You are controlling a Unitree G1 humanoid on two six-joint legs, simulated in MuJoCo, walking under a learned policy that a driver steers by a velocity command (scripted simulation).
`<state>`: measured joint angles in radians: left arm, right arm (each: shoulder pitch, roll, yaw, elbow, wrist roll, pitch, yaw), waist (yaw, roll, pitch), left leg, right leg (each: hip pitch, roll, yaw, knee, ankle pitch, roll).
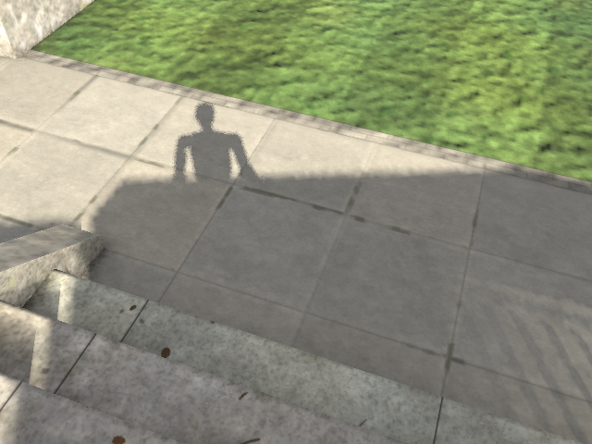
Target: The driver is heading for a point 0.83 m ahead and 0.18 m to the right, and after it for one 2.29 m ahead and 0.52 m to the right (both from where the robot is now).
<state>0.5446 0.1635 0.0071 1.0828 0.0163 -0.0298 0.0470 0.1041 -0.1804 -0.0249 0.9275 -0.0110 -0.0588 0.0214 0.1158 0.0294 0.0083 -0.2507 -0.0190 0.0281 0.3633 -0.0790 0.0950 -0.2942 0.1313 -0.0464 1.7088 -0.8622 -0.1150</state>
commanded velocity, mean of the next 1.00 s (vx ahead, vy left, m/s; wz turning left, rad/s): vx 0.50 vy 0.00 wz -0.34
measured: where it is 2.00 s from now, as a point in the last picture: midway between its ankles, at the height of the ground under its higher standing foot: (370, 415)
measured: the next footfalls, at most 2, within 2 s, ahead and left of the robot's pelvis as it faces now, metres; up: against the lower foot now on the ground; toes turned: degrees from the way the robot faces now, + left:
right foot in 0.46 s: +0.36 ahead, -0.09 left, -0.19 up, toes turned -7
left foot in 0.98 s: +0.66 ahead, +0.02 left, -0.37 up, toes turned -23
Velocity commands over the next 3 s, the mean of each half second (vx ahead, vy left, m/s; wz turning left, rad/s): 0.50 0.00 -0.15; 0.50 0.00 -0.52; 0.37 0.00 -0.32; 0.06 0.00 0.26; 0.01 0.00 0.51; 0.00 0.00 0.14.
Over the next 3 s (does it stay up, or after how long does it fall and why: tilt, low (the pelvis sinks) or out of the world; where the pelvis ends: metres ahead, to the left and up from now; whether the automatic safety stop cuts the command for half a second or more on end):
stays up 0.87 -0.19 -0.57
